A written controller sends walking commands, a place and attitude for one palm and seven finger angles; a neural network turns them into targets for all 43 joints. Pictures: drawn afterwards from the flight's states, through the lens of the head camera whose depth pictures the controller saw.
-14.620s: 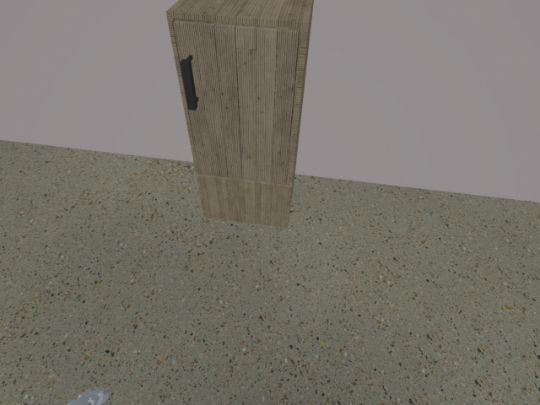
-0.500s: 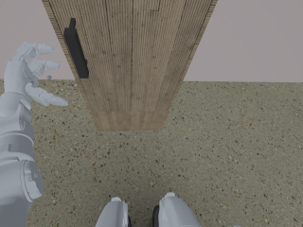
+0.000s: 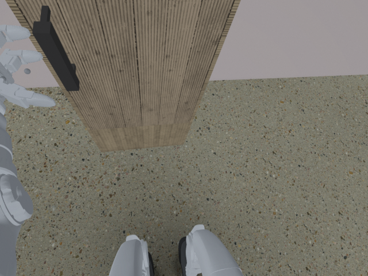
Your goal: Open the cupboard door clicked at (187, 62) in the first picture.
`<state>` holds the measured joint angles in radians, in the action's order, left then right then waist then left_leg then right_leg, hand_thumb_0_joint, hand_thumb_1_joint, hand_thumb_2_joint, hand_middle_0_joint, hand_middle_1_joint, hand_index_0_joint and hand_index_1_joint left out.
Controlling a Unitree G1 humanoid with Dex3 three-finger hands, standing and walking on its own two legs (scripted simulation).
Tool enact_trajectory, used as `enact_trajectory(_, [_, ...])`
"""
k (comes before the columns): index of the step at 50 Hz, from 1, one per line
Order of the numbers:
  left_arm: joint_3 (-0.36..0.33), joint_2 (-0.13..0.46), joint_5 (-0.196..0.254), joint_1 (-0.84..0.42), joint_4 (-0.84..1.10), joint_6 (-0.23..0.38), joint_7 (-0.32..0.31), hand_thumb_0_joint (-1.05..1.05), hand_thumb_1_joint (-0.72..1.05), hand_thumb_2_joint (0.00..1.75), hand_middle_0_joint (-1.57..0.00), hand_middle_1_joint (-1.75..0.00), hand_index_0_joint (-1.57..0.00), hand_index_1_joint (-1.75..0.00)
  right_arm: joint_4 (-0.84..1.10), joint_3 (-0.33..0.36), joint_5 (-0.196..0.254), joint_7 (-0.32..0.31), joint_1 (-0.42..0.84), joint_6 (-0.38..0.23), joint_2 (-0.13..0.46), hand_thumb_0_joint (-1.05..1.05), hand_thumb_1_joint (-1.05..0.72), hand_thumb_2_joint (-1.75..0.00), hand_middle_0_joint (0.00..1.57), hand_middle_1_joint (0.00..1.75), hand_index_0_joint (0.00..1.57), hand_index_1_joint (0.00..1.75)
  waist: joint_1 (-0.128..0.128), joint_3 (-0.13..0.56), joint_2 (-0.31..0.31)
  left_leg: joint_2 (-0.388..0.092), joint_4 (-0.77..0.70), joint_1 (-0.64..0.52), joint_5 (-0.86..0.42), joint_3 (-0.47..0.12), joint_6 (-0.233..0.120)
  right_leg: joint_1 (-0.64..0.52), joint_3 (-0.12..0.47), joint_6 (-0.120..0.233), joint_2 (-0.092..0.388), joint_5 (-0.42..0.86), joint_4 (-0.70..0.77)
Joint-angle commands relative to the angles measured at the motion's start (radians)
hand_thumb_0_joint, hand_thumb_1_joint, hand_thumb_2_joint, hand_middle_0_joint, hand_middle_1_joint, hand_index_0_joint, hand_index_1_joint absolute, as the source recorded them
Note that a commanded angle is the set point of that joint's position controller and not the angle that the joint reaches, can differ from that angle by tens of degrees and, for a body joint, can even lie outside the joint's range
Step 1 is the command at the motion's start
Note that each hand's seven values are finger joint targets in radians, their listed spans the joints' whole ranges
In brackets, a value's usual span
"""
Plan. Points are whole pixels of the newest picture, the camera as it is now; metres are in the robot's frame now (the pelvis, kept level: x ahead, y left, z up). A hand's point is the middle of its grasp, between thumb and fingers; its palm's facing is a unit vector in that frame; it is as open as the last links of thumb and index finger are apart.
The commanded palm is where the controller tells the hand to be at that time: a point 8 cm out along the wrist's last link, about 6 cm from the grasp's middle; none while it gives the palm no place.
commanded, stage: move the hooked fingers beside the handle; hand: left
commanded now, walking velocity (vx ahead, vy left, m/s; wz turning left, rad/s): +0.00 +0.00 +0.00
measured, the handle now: (60, 52) +0.56 +0.20 +0.06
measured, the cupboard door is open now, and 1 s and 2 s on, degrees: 0 0 0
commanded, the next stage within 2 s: slide the fingers in behind the handle in 0.62 s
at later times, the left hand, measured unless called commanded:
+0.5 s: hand (30, 73) +0.51 +0.25 +0.05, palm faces +0.05 -1.00 -0.02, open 14.0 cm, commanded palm +0.49 +0.29 +0.06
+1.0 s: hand (37, 73) +0.51 +0.24 +0.05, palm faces +0.05 -1.00 +0.00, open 13.9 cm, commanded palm +0.49 +0.27 +0.06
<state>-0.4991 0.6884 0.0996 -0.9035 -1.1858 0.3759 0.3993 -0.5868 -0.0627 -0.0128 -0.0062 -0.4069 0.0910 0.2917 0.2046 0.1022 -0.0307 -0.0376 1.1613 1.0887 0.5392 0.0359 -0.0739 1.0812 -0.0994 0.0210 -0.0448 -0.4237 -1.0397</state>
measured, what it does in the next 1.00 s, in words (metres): stands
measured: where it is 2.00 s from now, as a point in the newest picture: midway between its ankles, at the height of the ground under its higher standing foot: outside the picture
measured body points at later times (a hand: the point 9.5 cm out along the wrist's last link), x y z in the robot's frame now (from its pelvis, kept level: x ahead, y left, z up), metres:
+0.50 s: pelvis +0.00 +0.00 +0.00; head +0.16 +0.04 +0.42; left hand +0.50 +0.30 +0.06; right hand +0.02 -0.27 -0.10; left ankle -0.01 +0.07 -0.65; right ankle +0.03 -0.11 -0.65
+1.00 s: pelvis +0.00 +0.00 +0.00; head +0.16 +0.04 +0.42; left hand +0.50 +0.29 +0.06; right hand +0.00 -0.27 -0.10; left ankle -0.01 +0.07 -0.65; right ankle +0.03 -0.11 -0.65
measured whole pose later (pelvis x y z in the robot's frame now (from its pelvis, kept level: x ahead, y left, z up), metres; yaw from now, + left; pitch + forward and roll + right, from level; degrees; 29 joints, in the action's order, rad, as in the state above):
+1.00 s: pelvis +0.00 +0.00 +0.00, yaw +1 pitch +26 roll -5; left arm -0.45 0.61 0.10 -0.90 -1.17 0.42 0.33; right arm -0.60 -0.06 -0.02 0.00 -0.38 0.10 0.28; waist 0.20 0.11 -0.02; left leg -0.03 1.17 1.08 0.54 0.03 -0.07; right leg 1.07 -0.11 0.02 -0.04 -0.43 -1.05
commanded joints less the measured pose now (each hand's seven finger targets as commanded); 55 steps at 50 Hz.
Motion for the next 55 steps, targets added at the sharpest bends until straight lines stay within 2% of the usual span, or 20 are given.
enact_trajectory(1, [-0.053, 0.304, 0.039, -0.355, 0.257, 0.09, -0.013, 0.0, -0.5, 0.3, -0.3, -1.2, -0.3, -1.2, 0.041, 0.076, 0.002, -0.009, -0.18, -0.004, 0.197, 0.0, -0.9, -0.9, 0.2, 0.3, 0.2, 0.3, -0.025, 0.562, -0.165, -0.016, -0.129, -0.453, -0.624, -0.144, 0.056, -0.264, 0.058, 0.001, -0.017, 0.337, 0.073])
enact_trajectory(3, [-0.054, 0.301, 0.045, -0.38, 0.264, 0.097, -0.018, 0.0, -0.5, 0.3, -0.3, -1.2, -0.3, -1.2, 0.037, 0.077, 0.004, -0.011, -0.177, -0.006, 0.196, 0.0, -0.9, -0.9, 0.2, 0.3, 0.2, 0.3, -0.015, 0.546, -0.155, -0.012, -0.13, -0.432, -0.587, -0.134, 0.048, -0.277, 0.065, -0.002, -0.016, 0.335, 0.081])
enact_trajectory(4, [-0.058, 0.309, 0.042, -0.388, 0.281, 0.106, -0.02, 0.0, -0.5, 0.3, -0.3, -1.2, -0.3, -1.2, 0.034, 0.078, 0.003, -0.011, -0.18, -0.006, 0.197, 0.0, -0.9, -0.9, 0.2, 0.3, 0.2, 0.3, -0.022, 0.558, -0.199, -0.014, -0.128, -0.463, -0.618, -0.141, 0.054, -0.254, 0.063, 0.003, -0.015, 0.332, 0.073])
enact_trajectory(9, [0.032, 0.204, 0.028, -0.39, 0.237, 0.093, -0.017, 0.0, -0.5, 0.3, -0.3, -1.2, -0.3, -1.2, 0.016, 0.075, 0.003, -0.008, -0.18, 0.001, 0.188, 0.0, -0.9, -0.9, 0.2, 0.3, 0.2, 0.3, -0.002, 0.493, -0.236, -0.022, -0.137, -0.535, -0.651, -0.16, 0.072, -0.159, 0.045, 0.004, -0.017, 0.275, 0.086])
enact_trajectory(14, [0.062, 0.146, 0.041, -0.373, 0.19, 0.076, -0.017, 0.0, -0.5, 0.3, -0.3, -1.2, -0.3, -1.2, 0.012, 0.077, 0.004, -0.009, -0.176, 0.006, 0.191, 0.0, -0.9, -0.9, 0.2, 0.3, 0.2, 0.3, 0.008, 0.475, -0.179, -0.024, -0.138, -0.527, -0.639, -0.173, 0.073, -0.136, 0.035, 0.005, -0.017, 0.26, 0.084])
enact_trajectory(18, [0.009, 0.217, 0.031, -0.385, 0.183, 0.083, -0.043, 0.0, -0.5, 0.3, -0.3, -1.2, -0.3, -1.2, 0.024, 0.075, 0.001, -0.01, -0.166, 0.005, 0.194, 0.0, -0.9, -0.9, 0.2, 0.3, 0.2, 0.3, -0.006, 0.479, -0.146, -0.011, -0.136, -0.446, -0.56, -0.155, 0.063, -0.191, 0.048, 0.004, -0.013, 0.261, 0.078])
enact_trajectory(20, [-0.017, 0.257, 0.019, -0.411, 0.236, 0.107, -0.059, 0.0, -0.5, 0.3, -0.3, -1.2, -0.3, -1.2, 0.031, 0.076, -0.003, -0.01, -0.167, 0.001, 0.192, 0.0, -0.9, -0.9, 0.2, 0.3, 0.2, 0.3, -0.016, 0.535, -0.18, -0.01, -0.129, -0.473, -0.591, -0.154, 0.068, -0.208, 0.053, 0.005, -0.013, 0.279, 0.068])
enact_trajectory(23, [-0.04, 0.299, 0.005, -0.418, 0.251, 0.126, -0.072, 0.0, -0.5, 0.3, -0.3, -1.2, -0.3, -1.2, 0.034, 0.074, -0.005, -0.009, -0.157, -0.004, 0.192, 0.0, -0.9, -0.9, 0.2, 0.3, 0.2, 0.3, -0.02, 0.541, -0.19, -0.009, -0.124, -0.458, -0.585, -0.15, 0.067, -0.23, 0.057, 0.005, -0.012, 0.287, 0.062])
enact_trajectory(27, [-0.001, 0.258, 0.01, -0.409, 0.203, 0.111, -0.051, 0.0, -0.5, 0.3, -0.3, -1.2, -0.3, -1.2, 0.032, 0.068, 0.003, -0.008, -0.155, 0.0, 0.191, 0.0, -0.9, -0.9, 0.2, 0.3, 0.2, 0.3, -0.003, 0.508, -0.182, -0.011, -0.128, -0.451, -0.562, -0.151, 0.064, -0.213, 0.054, 0.003, -0.015, 0.273, 0.069])
enact_trajectory(30, [0.002, 0.256, 0.023, -0.393, 0.213, 0.098, -0.022, 0.0, -0.5, 0.3, -0.3, -1.2, -0.3, -1.2, 0.031, 0.07, 0.006, -0.012, -0.161, 0.004, 0.196, 0.0, -0.9, -0.9, 0.2, 0.3, 0.2, 0.3, -0.011, 0.55, -0.198, -0.013, -0.128, -0.484, -0.592, -0.151, 0.064, -0.219, 0.054, 0.003, -0.016, 0.289, 0.072])
enact_trajectory(31, [0.026, 0.22, 0.031, -0.388, 0.211, 0.092, -0.012, 0.0, -0.5, 0.3, -0.3, -1.2, -0.3, -1.2, 0.028, 0.071, 0.008, -0.012, -0.161, 0.005, 0.192, 0.0, -0.9, -0.9, 0.2, 0.3, 0.2, 0.3, -0.004, 0.537, -0.209, -0.015, -0.13, -0.5, -0.61, -0.155, 0.067, -0.201, 0.052, 0.002, -0.016, 0.288, 0.078])
enact_trajectory(34, [0.009, 0.223, 0.043, -0.342, 0.196, 0.083, -0.002, 0.0, -0.5, 0.3, -0.3, -1.2, -0.3, -1.2, 0.027, 0.074, 0.008, -0.013, -0.167, 0.008, 0.196, 0.0, -0.9, -0.9, 0.2, 0.3, 0.2, 0.3, -0.013, 0.521, -0.175, -0.017, -0.13, -0.489, -0.612, -0.158, 0.063, -0.2, 0.047, 0.006, -0.018, 0.287, 0.077])
enact_trajectory(37, [0.078, 0.145, 0.041, -0.405, 0.169, 0.074, -0.013, 0.0, -0.5, 0.3, -0.3, -1.2, -0.3, -1.2, 0.018, 0.071, 0.009, -0.013, -0.16, 0.007, 0.191, 0.0, -0.9, -0.9, 0.2, 0.3, 0.2, 0.3, 0.02, 0.444, -0.162, -0.014, -0.139, -0.447, -0.503, -0.159, 0.059, -0.144, 0.045, 0.0, -0.016, 0.222, 0.089])
enact_trajectory(38, [0.064, 0.154, 0.044, -0.416, 0.163, 0.075, -0.021, 0.0, -0.5, 0.3, -0.3, -1.2, -0.3, -1.2, 0.015, 0.072, 0.007, -0.013, -0.161, 0.003, 0.193, 0.0, -0.9, -0.9, 0.2, 0.3, 0.2, 0.3, 0.021, 0.426, -0.145, -0.012, -0.141, -0.423, -0.463, -0.155, 0.054, -0.148, 0.047, 0.001, -0.015, 0.208, 0.093])
enact_trajectory(40, [0.011, 0.223, 0.041, -0.432, 0.217, 0.096, -0.037, 0.0, -0.5, 0.3, -0.3, -1.2, -0.3, -1.2, 0.018, 0.074, 0.002, -0.016, -0.168, 0.0, 0.199, 0.0, -0.9, -0.9, 0.2, 0.3, 0.2, 0.3, 0.0, 0.504, -0.175, -0.009, -0.137, -0.451, -0.504, -0.157, 0.059, -0.181, 0.052, 0.005, -0.015, 0.233, 0.079])
enact_trajectory(42, [0.027, 0.194, 0.033, -0.426, 0.232, 0.113, -0.051, 0.0, -0.5, 0.3, -0.3, -1.2, -0.3, -1.2, 0.019, 0.076, -0.001, -0.011, -0.168, -0.004, 0.189, 0.0, -0.9, -0.9, 0.2, 0.3, 0.2, 0.3, -0.004, 0.546, -0.192, -0.008, -0.128, -0.483, -0.54, -0.159, 0.064, -0.178, 0.052, 0.006, -0.014, 0.246, 0.073])
enact_trajectory(44, [0.029, 0.2, 0.026, -0.44, 0.248, 0.128, -0.063, 0.0, -0.5, 0.3, -0.3, -1.2, -0.3, -1.2, 0.014, 0.073, -0.003, -0.006, -0.167, -0.006, 0.186, 0.0, -0.9, -0.9, 0.2, 0.3, 0.2, 0.3, -0.007, 0.535, -0.224, -0.01, -0.124, -0.493, -0.552, -0.161, 0.071, -0.165, 0.049, 0.011, -0.015, 0.241, 0.065])
enact_trajectory(48, [0.005, 0.214, 0.019, -0.379, 0.229, 0.109, -0.081, 0.0, -0.5, 0.3, -0.3, -1.2, -0.3, -1.2, 0.026, 0.074, -0.002, -0.002, -0.163, 0.001, 0.188, 0.0, -0.9, -0.9, 0.2, 0.3, 0.2, 0.3, -0.021, 0.545, -0.184, -0.005, -0.13, -0.455, -0.553, -0.145, 0.061, -0.23, 0.055, 0.005, -0.014, 0.277, 0.071])
enact_trajectory(52, [0.051, 0.162, 0.018, -0.402, 0.238, 0.101, -0.083, 0.0, -0.5, 0.3, -0.3, -1.2, -0.3, -1.2, 0.024, 0.074, 0.002, 0.0, -0.158, 0.004, 0.181, 0.0, -0.9, -0.9, 0.2, 0.3, 0.2, 0.3, -0.003, 0.506, -0.187, -0.007, -0.135, -0.455, -0.527, -0.142, 0.058, -0.212, 0.054, 0.003, -0.016, 0.268, 0.082])
enact_trajectory(55, [0.06, 0.138, 0.029, -0.405, 0.254, 0.112, -0.083, 0.0, -0.5, 0.3, -0.3, -1.2, -0.3, -1.2, 0.025, 0.076, 0.003, 0.0, -0.155, 0.002, 0.179, 0.0, -0.9, -0.9, 0.2, 0.3, 0.2, 0.3, -0.005, 0.529, -0.191, -0.008, -0.135, -0.481, -0.547, -0.147, 0.061, -0.208, 0.055, 0.006, -0.017, 0.273, 0.079])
